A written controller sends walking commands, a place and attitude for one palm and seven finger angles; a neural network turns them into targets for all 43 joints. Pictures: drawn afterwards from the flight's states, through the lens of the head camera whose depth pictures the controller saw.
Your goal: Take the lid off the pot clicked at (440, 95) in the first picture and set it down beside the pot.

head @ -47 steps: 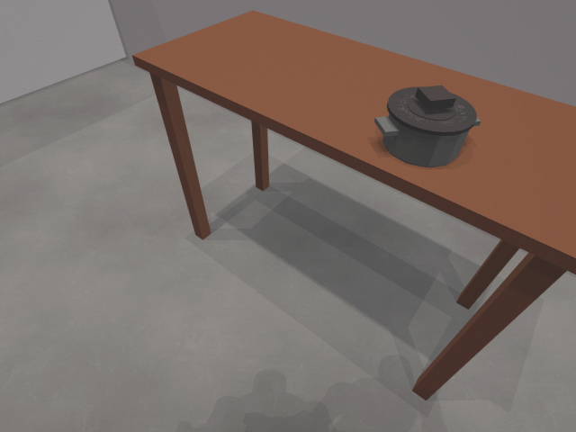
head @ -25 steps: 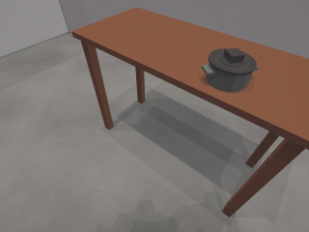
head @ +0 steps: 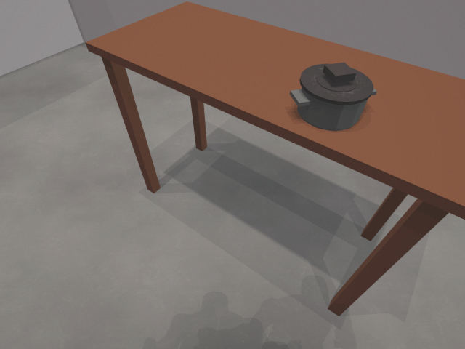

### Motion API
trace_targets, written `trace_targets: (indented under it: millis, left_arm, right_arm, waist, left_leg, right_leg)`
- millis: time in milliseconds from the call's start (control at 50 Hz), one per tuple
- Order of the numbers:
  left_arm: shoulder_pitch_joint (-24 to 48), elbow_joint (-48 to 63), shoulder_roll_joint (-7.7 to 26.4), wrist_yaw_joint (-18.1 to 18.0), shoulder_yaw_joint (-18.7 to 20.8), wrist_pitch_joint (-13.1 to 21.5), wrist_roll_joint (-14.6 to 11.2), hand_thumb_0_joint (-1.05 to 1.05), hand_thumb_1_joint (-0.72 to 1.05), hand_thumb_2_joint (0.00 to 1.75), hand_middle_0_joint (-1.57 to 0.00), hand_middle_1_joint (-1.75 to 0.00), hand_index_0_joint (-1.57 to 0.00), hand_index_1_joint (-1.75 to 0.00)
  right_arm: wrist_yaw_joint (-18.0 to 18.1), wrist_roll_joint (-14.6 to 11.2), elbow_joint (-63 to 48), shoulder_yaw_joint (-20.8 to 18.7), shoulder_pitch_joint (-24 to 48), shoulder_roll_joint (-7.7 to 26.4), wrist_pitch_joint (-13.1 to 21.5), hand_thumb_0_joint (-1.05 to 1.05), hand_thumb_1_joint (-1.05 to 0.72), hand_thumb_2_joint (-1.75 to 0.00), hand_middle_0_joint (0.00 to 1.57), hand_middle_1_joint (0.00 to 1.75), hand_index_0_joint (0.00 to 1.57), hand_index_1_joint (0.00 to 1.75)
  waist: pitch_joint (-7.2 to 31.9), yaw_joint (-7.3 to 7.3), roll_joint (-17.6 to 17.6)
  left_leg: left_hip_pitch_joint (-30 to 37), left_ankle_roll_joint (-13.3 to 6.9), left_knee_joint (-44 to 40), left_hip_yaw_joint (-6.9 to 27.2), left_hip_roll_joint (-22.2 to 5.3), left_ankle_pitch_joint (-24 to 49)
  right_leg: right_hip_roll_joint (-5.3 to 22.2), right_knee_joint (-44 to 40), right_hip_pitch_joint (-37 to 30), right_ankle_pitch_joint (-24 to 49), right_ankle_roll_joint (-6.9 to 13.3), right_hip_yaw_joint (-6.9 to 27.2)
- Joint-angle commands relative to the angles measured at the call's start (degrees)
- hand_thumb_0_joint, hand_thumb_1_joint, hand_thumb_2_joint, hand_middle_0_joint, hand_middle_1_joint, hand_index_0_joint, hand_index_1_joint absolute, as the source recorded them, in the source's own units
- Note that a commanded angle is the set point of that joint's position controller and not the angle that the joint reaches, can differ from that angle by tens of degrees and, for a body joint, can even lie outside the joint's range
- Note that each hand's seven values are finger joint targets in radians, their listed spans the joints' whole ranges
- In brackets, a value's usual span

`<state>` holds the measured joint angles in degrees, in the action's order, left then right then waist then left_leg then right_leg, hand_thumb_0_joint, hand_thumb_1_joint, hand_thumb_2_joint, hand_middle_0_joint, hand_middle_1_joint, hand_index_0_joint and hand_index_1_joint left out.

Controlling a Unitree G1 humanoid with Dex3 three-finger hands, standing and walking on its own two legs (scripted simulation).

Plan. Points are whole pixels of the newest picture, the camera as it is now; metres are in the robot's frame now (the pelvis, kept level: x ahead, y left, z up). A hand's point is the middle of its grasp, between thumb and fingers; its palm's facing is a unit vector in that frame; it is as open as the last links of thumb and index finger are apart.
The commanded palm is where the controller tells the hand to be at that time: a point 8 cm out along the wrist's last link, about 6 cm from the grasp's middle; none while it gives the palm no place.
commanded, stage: turn to face it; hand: left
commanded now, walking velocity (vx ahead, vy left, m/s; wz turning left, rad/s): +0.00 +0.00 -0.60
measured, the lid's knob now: (339, 72) +0.67 -0.19 +0.15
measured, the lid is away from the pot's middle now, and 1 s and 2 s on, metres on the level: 0.00 0.00 0.00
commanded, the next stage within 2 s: take the last steps up to it in 0.78 s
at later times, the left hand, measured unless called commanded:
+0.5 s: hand out of the picture +0.05 +0.20 -0.17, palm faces -0.17 -0.95 -0.25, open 7.4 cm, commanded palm none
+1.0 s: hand out of the picture +0.13 +0.14 -0.17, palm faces -0.45 -0.86 -0.23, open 7.4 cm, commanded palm none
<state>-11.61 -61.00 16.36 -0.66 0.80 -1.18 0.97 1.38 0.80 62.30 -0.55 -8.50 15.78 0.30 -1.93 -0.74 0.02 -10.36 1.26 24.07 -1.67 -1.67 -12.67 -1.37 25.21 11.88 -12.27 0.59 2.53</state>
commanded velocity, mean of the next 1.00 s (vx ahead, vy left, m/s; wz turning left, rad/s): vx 0.04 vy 0.01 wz -0.41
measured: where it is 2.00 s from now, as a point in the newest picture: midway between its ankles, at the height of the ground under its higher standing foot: outside the picture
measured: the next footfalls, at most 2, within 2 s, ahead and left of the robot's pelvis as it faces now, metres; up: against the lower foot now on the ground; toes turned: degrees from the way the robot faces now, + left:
left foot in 0.56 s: +0.03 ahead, +0.14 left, +0.00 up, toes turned -18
right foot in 0.82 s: -0.03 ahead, -0.13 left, +0.00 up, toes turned -27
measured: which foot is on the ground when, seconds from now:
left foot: down 0.00-0.22, up 0.24-0.54, down 0.56-0.82, up 0.84-1.00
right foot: down 0.00-0.54, up 0.56-0.80, down 0.82-1.00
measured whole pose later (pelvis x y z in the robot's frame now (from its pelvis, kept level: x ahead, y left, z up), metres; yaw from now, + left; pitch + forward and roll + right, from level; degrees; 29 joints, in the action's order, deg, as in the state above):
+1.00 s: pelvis -0.03 +0.01 -0.01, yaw -28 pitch +0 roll -1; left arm -11.6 -52.1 11.9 -0.2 2.6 -1.7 1.9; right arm 1.2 1.3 56.1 -2.8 -15.1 13.8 -1.7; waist -3.0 1.0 0.5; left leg -21.9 1.6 49.9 -2.9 -3.6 -27.5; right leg -0.9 31.6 16.9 -14.6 0.9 0.7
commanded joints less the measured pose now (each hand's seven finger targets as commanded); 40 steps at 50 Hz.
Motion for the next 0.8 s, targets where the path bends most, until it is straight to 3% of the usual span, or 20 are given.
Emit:
trace_targets:
  millis: [0,120,160,180,200,220,240,260,300,420,480,500,520,540,580,620,700,740,760,780]
  left_arm:
    - [-0.74,5.89,7.76,0.18,2.6,-0.37,0.05,0.0,0.9,0.9,-0.2,-0.3,-0.2,-0.3]
    - [-4.24,8.76,4.84,1.11,3.62,-0.85,0.19,0.0,0.9,0.9,-0.2,-0.3,-0.2,-0.3]
    - [-7.25,8.69,4.49,1.39,4.1,-0.83,0.23,0.0,0.9,0.9,-0.2,-0.3,-0.2,-0.3]
    - [-8.82,8.77,6.13,1.25,4.54,-0.5,0.5,0.0,0.9,0.9,-0.2,-0.3,-0.2,-0.3]
    - [-9.05,9.33,10.21,0.6,5.42,0.04,0.86,0.0,0.9,0.9,-0.2,-0.3,-0.2,-0.3]
    - [-10.7,9.98,11.34,-0.11,5.93,0.23,0.3,0.0,0.9,0.9,-0.2,-0.3,-0.2,-0.3]
    - [-8.93,10.47,11.08,-0.64,6.04,0.07,0.13,0.0,0.9,0.9,-0.2,-0.3,-0.2,-0.3]
    - [-5.38,11.3,9.51,-0.71,5.99,0.16,0.25,0.0,0.9,0.9,-0.2,-0.3,-0.2,-0.3]
    - [-3.12,12.69,7.71,-0.68,5.68,0.37,0.39,0.0,0.9,0.9,-0.2,-0.3,-0.2,-0.3]
    - [-4.2,13.22,8.36,-0.27,6.42,-0.48,0.52,0.0,0.9,0.9,-0.2,-0.3,-0.2,-0.3]
    - [-1.53,14.3,7.82,-0.26,6.38,-0.89,0.23,0.0,0.9,0.9,-0.2,-0.3,-0.2,-0.3]
    - [-0.71,15.27,5.93,-0.03,5.96,-1.07,-0.05,0.0,0.9,0.9,-0.2,-0.3,-0.2,-0.3]
    - [-0.57,16.45,2.48,0.69,5.3,-1.01,-0.34,0.0,0.9,0.9,-0.2,-0.3,-0.2,-0.3]
    - [0.5,17.81,3.23,0.89,5.72,-0.51,0.35,0.0,0.9,0.9,-0.2,-0.3,-0.2,-0.3]
    - [-0.17,15.06,4.97,1.6,6.43,-0.8,0.78,0.0,0.9,0.9,-0.2,-0.3,-0.2,-0.3]
    - [-1.97,14.12,3.08,2.34,5.59,-1.36,0.15,0.0,0.9,0.9,-0.2,-0.3,-0.2,-0.3]
    - [1.05,14.72,0.94,2.68,3.98,-0.86,0.08,0.0,0.9,0.9,-0.2,-0.3,-0.2,-0.3]
    - [-0.06,14.03,1.46,2.45,3.83,-0.36,0.1,0.0,0.9,0.9,-0.2,-0.3,-0.2,-0.3]
    - [-2.79,13.0,2.0,2.31,4.2,-0.09,0.1,0.0,0.9,0.9,-0.2,-0.3,-0.2,-0.3]
    - [-6.05,12.03,5.64,1.87,4.8,0.76,0.34,0.0,0.9,0.9,-0.2,-0.3,-0.2,-0.3]
  right_arm:
    - [0.72,-0.1,-5.35,-3.02,-3.26,8.02,-0.21,0.0,-0.9,-0.9,0.2,0.3,0.2,0.3]
    - [0.69,0.02,-9.76,-4.77,-0.29,8.9,-0.17,0.0,-0.9,-0.9,0.2,0.3,0.2,0.3]
    - [0.46,0.12,-11.24,-5.06,1.96,8.53,-0.38,0.0,-0.9,-0.9,0.2,0.3,0.2,0.3]
    - [0.32,0.07,-12.18,-5.07,3.08,7.31,-0.75,0.0,-0.9,-0.9,0.2,0.3,0.2,0.3]
    - [0.25,-0.22,-13.46,-4.69,2.22,3.8,-1.19,0.0,-0.9,-0.9,0.2,0.3,0.2,0.3]
    - [0.43,-0.1,-14.44,-4.38,4.28,3.62,-1.39,0.0,-0.9,-0.9,0.2,0.3,0.2,0.3]
    - [0.57,-0.18,-14.37,-4.6,3.96,3.92,-1.24,0.0,-0.9,-0.9,0.2,0.3,0.2,0.3]
    - [0.52,-0.17,-13.74,-4.65,2.1,3.66,-0.91,0.0,-0.9,-0.9,0.2,0.3,0.2,0.3]
    - [0.26,-0.17,-13.01,-4.42,0.05,2.56,-0.72,0.0,-0.9,-0.9,0.2,0.3,0.2,0.3]
    - [0.69,-0.98,-14.81,-4.24,0.42,1.55,-0.49,0.0,-0.9,-0.9,0.2,0.3,0.2,0.3]
    - [1.26,-1.19,-13.66,-4.4,-5.99,2.33,0.3,0.0,-0.9,-0.9,0.2,0.3,0.2,0.3]
    - [1.62,-0.94,-13.29,-4.79,-7.82,4.7,0.73,0.0,-0.9,-0.9,0.2,0.3,0.2,0.3]
    - [1.7,-0.07,-14.38,-5.67,-7.39,9.75,0.96,0.0,-0.9,-0.9,0.2,0.3,0.2,0.3]
    - [1.54,-0.16,-16.28,-5.75,-4.99,11.33,0.55,0.0,-0.9,-0.9,0.2,0.3,0.2,0.3]
    - [1.26,0.69,-16.55,-4.4,-0.11,6.63,0.76,0.0,-0.9,-0.9,0.2,0.3,0.2,0.3]
    - [1.27,0.82,-16.89,-4.0,2.44,6.1,0.72,0.0,-0.9,-0.9,0.2,0.3,0.2,0.3]
    - [0.81,1.04,-13.88,-4.55,-3.77,8.09,0.45,0.0,-0.9,-0.9,0.2,0.3,0.2,0.3]
    - [0.49,0.77,-12.61,-4.81,-6.43,8.37,0.03,0.0,-0.9,-0.9,0.2,0.3,0.2,0.3]
    - [0.42,0.57,-12.56,-4.81,-6.06,8.44,-0.06,0.0,-0.9,-0.9,0.2,0.3,0.2,0.3]
    - [0.11,0.17,-12.83,-4.42,-6.66,6.53,-0.08,0.0,-0.9,-0.9,0.2,0.3,0.2,0.3]
  waist:
    - [1.33,1.07,1.47]
    - [1.55,-1.04,7.79]
    - [0.99,-2.85,6.36]
    - [0.69,-3.92,-1.04]
    - [1.2,-3.33,-15.79]
    - [0.4,-5.01,-16.88]
    - [0.09,-3.12,-11.63]
    - [0.66,-0.75,-7.27]
    - [4.99,0.22,-7.07]
    - [6.05,-0.71,-9.56]
    - [8.14,2.21,-9.45]
    - [8.16,3.15,-4.48]
    - [6.09,3.42,11.75]
    - [2.07,2.25,13.13]
    - [0.49,-0.09,9.41]
    - [0.97,-1.39,9.71]
    - [1.91,1.64,11.35]
    - [2.27,1.72,8.78]
    - [2.55,0.03,7.92]
    - [4.9,-1.23,1.01]
  left_leg:
    - [1.55,-2.26,-0.39,2.96,-8.0,3.15]
    - [-3.82,-6.02,-1.07,5.1,-14.41,-0.4]
    - [-7.4,-5.55,3.97,2.76,-13.49,-1.05]
    - [-10.1,-2.65,12.73,-1.25,-8.64,-5.64]
    - [-17.99,0.85,26.11,-5.33,-0.61,-15.58]
    - [-21.75,1.02,36.49,1.6,1.69,-21.87]
    - [-23.33,0.81,40.81,5.12,0.33,-19.79]
    - [-23.13,0.75,40.72,6.31,-1.0,-16.73]
    - [-17.46,1.26,35.02,4.45,-0.49,-13.69]
    - [-9.59,0.55,17.24,3.29,2.59,-12.36]
    - [3.26,-0.55,0.98,3.25,2.85,-4.82]
    - [11.81,-2.8,-4.39,8.33,-2.32,-5.51]
    - [16.48,-6.96,-10.78,22.52,-16.23,-5.41]
    - [6.94,-11.41,-12.08,26.67,-25.35,-1.04]
    - [-0.55,-11.96,-8.83,16.81,-18.59,7.83]
    - [-0.02,-9.96,-5.81,7.12,-13.98,14.11]
    - [1.74,-8.76,-0.46,2.54,-13.8,24.09]
    - [-0.37,-7.13,3.05,2.29,-13.32,23.51]
    - [-3.41,-5.33,6.95,0.97,-12.13,19.6]
    - [-9.57,-1.88,16.53,-2.69,-9.1,10.85]
  right_leg:
    - [4.76,2.51,6.27,9.8,1.25,7.21]
    - [0.62,15.13,7.44,0.0,0.22,2.72]
    - [0.79,12.97,4.25,-1.29,0.51,2.51]
    - [3.38,6.82,3.55,4.48,2.0,9.04]
    - [12.98,-2.46,0.99,6.0,6.59,28.06]
    - [17.95,-9.81,1.97,9.01,11.43,39.24]
    - [17.9,-9.52,1.07,8.68,13.8,39.48]
    - [16.05,-6.59,0.17,9.59,13.56,34.68]
    - [11.73,-4.03,0.21,12.82,11.12,27.38]
    - [8.85,-4.82,0.19,13.59,9.11,28.94]
    - [5.35,-1.55,5.55,10.59,4.73,26.98]
    - [0.99,3.03,14.77,2.66,1.97,22.88]
    - [-6.43,15.2,26.36,-10.29,-0.82,12.44]
    - [-3.31,28.05,26.9,-17.86,-3.38,4.51]
    - [0.34,39.95,23.54,-13.05,-4.16,3.97]
    - [1.9,36.74,21.09,-11.7,-3.86,1.39]
    - [1.42,17.37,10.81,-10.9,-2.77,-5.53]
    - [-0.35,9.25,3.86,-5.84,-1.94,-7.38]
    - [0.03,3.09,-1.61,-0.48,-1.49,-6.88]
    - [5.92,-1.48,-10.32,9.3,0.88,0.6]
